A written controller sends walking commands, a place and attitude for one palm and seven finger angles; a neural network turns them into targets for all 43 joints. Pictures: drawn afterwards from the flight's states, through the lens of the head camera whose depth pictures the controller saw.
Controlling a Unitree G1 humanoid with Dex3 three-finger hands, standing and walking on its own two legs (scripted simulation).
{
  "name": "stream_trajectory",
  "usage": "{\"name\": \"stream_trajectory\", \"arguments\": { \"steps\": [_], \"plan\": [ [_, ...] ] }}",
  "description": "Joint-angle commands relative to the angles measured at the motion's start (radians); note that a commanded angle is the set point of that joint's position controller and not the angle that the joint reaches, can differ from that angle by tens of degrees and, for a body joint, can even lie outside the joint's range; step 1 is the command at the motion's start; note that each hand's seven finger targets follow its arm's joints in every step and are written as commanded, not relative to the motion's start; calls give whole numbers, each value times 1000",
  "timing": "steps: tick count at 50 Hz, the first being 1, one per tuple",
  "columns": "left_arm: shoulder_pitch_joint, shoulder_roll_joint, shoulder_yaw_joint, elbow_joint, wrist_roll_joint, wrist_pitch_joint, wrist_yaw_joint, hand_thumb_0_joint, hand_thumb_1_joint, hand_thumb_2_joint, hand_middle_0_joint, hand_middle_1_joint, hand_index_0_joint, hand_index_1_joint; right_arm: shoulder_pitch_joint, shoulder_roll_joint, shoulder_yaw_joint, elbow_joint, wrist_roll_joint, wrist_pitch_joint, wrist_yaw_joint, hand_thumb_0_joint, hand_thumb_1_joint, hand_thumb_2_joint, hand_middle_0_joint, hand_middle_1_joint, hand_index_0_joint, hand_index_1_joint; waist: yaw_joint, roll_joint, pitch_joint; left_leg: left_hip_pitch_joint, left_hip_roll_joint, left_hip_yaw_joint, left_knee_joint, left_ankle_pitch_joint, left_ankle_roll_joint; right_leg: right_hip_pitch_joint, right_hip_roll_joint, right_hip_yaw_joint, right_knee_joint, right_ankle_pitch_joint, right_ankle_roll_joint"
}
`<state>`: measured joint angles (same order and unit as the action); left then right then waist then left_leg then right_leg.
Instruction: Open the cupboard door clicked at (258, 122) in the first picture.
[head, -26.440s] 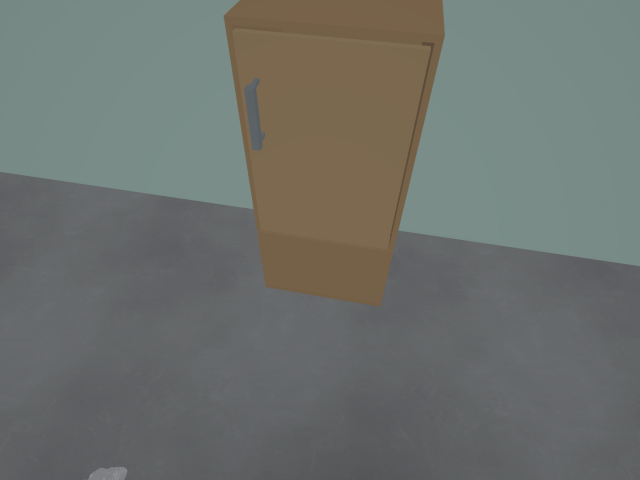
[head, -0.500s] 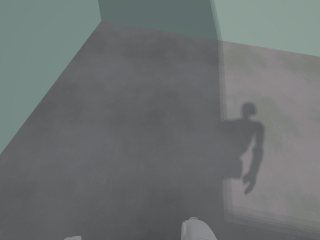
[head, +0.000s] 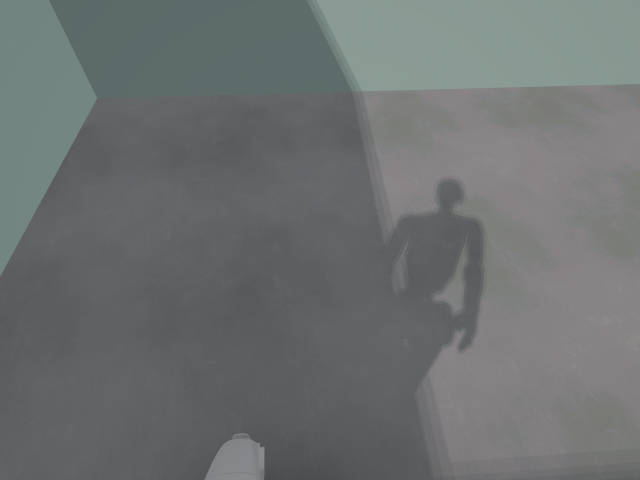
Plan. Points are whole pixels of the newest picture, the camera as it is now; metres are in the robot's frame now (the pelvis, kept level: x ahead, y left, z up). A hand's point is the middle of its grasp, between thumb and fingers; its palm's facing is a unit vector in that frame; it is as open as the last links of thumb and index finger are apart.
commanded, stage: walk to a spot facing it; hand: left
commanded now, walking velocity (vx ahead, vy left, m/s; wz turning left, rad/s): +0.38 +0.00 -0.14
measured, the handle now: out of the picture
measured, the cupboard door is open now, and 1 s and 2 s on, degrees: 42 42 42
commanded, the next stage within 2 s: turn to face it in 0.44 s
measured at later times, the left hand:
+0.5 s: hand (206, 368) +0.31 +0.21 -0.18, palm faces -0.10 -0.98 -0.16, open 7.3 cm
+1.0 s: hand (263, 265) +0.53 +0.14 -0.19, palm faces -0.01 -0.99 -0.11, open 7.2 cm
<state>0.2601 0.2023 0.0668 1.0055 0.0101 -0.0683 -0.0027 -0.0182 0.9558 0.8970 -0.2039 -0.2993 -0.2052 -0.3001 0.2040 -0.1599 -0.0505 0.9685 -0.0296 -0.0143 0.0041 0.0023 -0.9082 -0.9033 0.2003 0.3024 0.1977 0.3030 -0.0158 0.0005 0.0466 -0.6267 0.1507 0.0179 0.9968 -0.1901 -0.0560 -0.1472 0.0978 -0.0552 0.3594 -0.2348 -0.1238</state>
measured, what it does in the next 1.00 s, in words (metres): walks ahead: left foot, then right foot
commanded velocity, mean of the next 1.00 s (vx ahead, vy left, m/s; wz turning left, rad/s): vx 0.15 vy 0.00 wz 0.10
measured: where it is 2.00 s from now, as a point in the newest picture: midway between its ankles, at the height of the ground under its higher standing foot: (349, 398)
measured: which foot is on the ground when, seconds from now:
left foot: up 0.00-0.24, down 0.26-0.66, up 0.68-0.98, down 1.00-1.00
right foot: down 0.00-0.26, up 0.28-0.64, down 0.66-1.00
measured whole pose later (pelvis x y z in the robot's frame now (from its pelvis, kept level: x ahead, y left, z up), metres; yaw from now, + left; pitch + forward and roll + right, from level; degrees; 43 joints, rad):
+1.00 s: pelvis +0.40 -0.01 -0.02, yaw -1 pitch +0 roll -2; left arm 0.12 0.15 0.04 0.94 0.02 -0.01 0.01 -0.02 0.93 0.90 -0.21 -0.30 -0.21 -0.30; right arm 0.27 -0.14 -0.04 1.00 -0.02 0.03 0.01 0.00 -0.91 -0.90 0.20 0.30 0.20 0.30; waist -0.05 -0.04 0.05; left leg -0.40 0.08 0.13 0.70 -0.29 -0.04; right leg -0.27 -0.14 -0.29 0.63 -0.33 0.02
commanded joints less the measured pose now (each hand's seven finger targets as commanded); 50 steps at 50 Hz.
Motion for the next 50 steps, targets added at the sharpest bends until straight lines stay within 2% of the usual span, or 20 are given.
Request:
{"name": "stream_trajectory", "arguments": {
  "steps": [1, 7, 10, 11, 12, 13, 16, 19, 21, 28, 31, 32, 33, 34, 35, 37, 40, 48, 49, 50],
  "plan": [
    [113, 81, 3, -4, -2, -33, 0, 0, 900, 900, -200, -300, -200, -300, -60, -77, -12, -74, 5, -24, 10, 0, -900, -900, 200, 300, 200, 300, 28, -68, 16, -89, -11, 6, -98, 55, -4, 104, -299, 240, -154, 299, -84],
    [202, 97, -8, 54, 3, -27, 16, 0, 900, 900, -200, -300, -200, -300, -226, -70, -3, -110, 13, -40, 21, 0, -900, -900, 200, 300, 200, 300, 64, -107, 41, 8, -85, 66, -306, -8, 32, 222, -308, 229, -71, 631, -55],
    [187, 111, -3, 65, -1, -27, 22, 0, 900, 900, -200, -300, -200, -300, -55, -101, -10, -46, 5, -52, -2, 0, -900, -900, 200, 300, 200, 300, -29, -103, -57, 349, -174, 137, -472, 23, 74, 171, -260, 170, 159, 919, -5],
    [179, 103, -4, 58, -7, -28, 22, 0, 900, 900, -200, -300, -200, -300, 95, -146, -23, 1, -1, -56, -13, 0, -900, -900, 200, 300, 200, 300, -95, -73, -134, 653, -105, 67, -491, 123, 113, -29, -239, 163, 335, 785, 26],
    [199, 59, -6, 39, -16, -30, 15, 0, 900, 900, -200, -300, -200, -300, 252, -255, -49, 34, -19, -61, -23, 0, -900, -900, 200, 300, 200, 300, -140, 111, -267, 917, 174, -286, -485, 192, 232, -296, -127, 90, 633, 367, 68],
    [171, 49, -16, 11, -13, -39, 9, 0, 900, 900, -200, -300, -200, -300, 328, -297, -52, 40, -9, -50, -23, 0, -900, -900, 200, 300, 200, 300, -133, 210, -290, 926, 358, -475, -603, 312, 328, -403, -56, 55, 932, -280, 67],
    [45, 31, 1, 3, 11, -9, -3, 0, 900, 900, -200, -300, -200, -300, 151, -148, -15, 5, -2, -64, -31, 0, -900, -900, 200, 300, 200, 300, -47, 107, -13, 552, 276, -296, -731, 168, 247, -505, -184, 111, 1026, -138, 91],
    [90, -25, -3, 7, 20, 36, -21, 0, 900, 900, -200, -300, -200, -300, 119, -118, -2, 15, 3, -79, -34, 0, -900, -900, 200, 300, 200, 300, 26, 97, -15, 466, 185, -29, -753, 274, 188, -444, -206, 74, 866, -69, 113],
    [58, -31, 1, -11, 21, 52, -29, 0, 900, 900, -200, -300, -200, -300, 119, -124, -3, 19, 6, -75, -31, 0, -900, -900, 200, 300, 200, 300, 34, 132, -3, 423, 159, 65, -775, 254, 177, -405, -218, 35, 720, -29, 122],
    [-128, 1, 3, -90, 20, 57, -40, 0, 900, 900, -200, -300, -200, -300, 190, -155, -8, 36, -4, -48, -28, 0, -900, -900, 200, 300, 200, 300, -1, 115, 61, 431, 163, 129, -712, 273, 163, -298, -174, -42, 362, 61, 105],
    [25, 44, -7, -27, 17, 33, -20, 0, 900, 900, -200, -300, -200, -300, 211, -158, 7, 71, 8, -39, -27, 0, -900, -900, 200, 300, 200, 300, 74, 56, -42, 421, 96, 135, -498, 501, 120, 15, -110, -82, 200, 149, 79],
    [146, 116, 9, 13, 21, 15, -6, 0, 900, 900, -200, -300, -200, -300, 211, -135, 12, 72, 20, -42, -21, 0, -900, -900, 200, 300, 200, 300, 128, -32, -136, 285, 37, 156, -305, 377, 80, 258, -222, 31, 191, 366, 47],
    [256, 224, 31, 43, 21, 3, 8, 0, 900, 900, -200, -300, -200, -300, 245, -85, 16, 56, 33, -41, -16, 0, -900, -900, 200, 300, 200, 300, 146, -260, -246, 110, -116, 187, -5, -215, 35, 432, -510, 326, 133, 685, -67],
    [242, 260, 18, 40, 1, 4, 12, 0, 900, 900, -200, -300, -200, -300, 228, -95, 12, 54, 38, -24, -25, 0, -900, -900, 200, 300, 200, 300, 137, -208, -273, 133, -100, 50, 156, -502, 35, 335, -616, 336, 59, 722, -132],
    [145, 229, 12, 8, 2, 9, 20, 0, 900, 900, -200, -300, -200, -300, 205, -82, 9, 51, 34, -12, -28, 0, -900, -900, 200, 300, 200, 300, 111, -254, -242, 101, -79, -2, 232, -455, 31, 247, -581, 325, 27, 638, -121],
    [2, 166, -4, -33, 1, 26, 30, 0, 900, 900, -200, -300, -200, -300, 173, -85, 2, 66, 26, 10, -23, 0, -900, -900, 200, 300, 200, 300, 51, -158, -122, 98, -34, -23, 249, -333, 22, 60, -522, 159, -10, 479, -65],
    [-124, 126, -8, -80, 8, 34, 31, 0, 900, 900, -200, -300, -200, -300, 232, -39, 5, 81, 19, 46, -10, 0, -900, -900, 200, 300, 200, 300, -25, -160, -66, 197, -38, 31, 127, -234, 6, -141, -461, -26, -65, 309, -3],
    [-100, 131, 32, -100, 11, 59, 29, 0, 900, 900, -200, -300, -200, -300, 176, -58, -12, 5, 9, 38, 11, 0, -900, -900, 200, 300, 200, 300, -30, -73, -68, 354, -83, 120, -384, -51, 11, -146, -441, -140, 159, 90, 71],
    [-91, 105, 29, -117, 4, 72, 25, 0, 900, 900, -200, -300, -200, -300, 217, -114, -25, 2, 4, 31, 11, 0, -900, -900, 200, 300, 200, 300, -48, 108, -79, 411, -22, -10, -515, 72, 49, -215, -373, -170, 304, -59, 119],
    [-83, 42, 21, -156, -5, 82, 21, 0, 900, 900, -200, -300, -200, -300, 246, -226, -52, -18, -7, 23, 3, 0, -900, -900, 200, 300, 200, 300, -65, 405, -78, 450, 238, -402, -648, 317, 193, -410, -229, -181, 537, -420, 204]
  ]
}}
